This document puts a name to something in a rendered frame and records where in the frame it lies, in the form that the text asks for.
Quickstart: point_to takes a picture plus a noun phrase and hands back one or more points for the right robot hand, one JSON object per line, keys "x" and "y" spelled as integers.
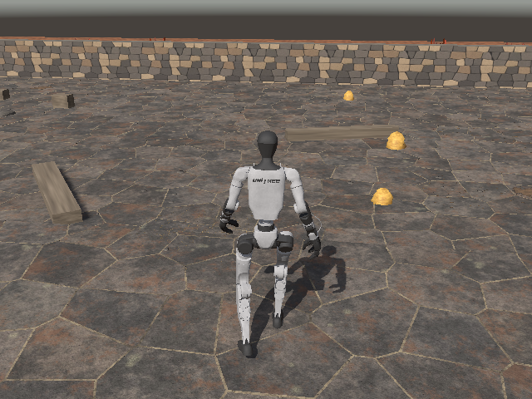
{"x": 316, "y": 247}

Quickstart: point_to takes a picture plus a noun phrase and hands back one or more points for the robot thigh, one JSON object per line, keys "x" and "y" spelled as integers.
{"x": 244, "y": 250}
{"x": 284, "y": 249}

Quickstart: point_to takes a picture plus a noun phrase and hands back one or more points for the robot right thigh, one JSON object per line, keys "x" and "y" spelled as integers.
{"x": 284, "y": 249}

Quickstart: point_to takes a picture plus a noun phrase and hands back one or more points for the left robot hand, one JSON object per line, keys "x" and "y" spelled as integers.
{"x": 225, "y": 229}

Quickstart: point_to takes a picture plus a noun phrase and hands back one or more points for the robot left thigh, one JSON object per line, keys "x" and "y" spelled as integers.
{"x": 244, "y": 250}

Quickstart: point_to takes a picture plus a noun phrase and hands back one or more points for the robot right forearm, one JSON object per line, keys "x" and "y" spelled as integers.
{"x": 308, "y": 223}

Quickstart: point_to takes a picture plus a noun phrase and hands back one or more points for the robot left forearm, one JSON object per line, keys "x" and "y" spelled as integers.
{"x": 226, "y": 213}

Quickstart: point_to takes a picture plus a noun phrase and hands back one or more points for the robot right upper arm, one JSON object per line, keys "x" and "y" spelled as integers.
{"x": 293, "y": 176}

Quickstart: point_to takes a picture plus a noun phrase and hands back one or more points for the robot left upper arm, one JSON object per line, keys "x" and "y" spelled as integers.
{"x": 240, "y": 175}

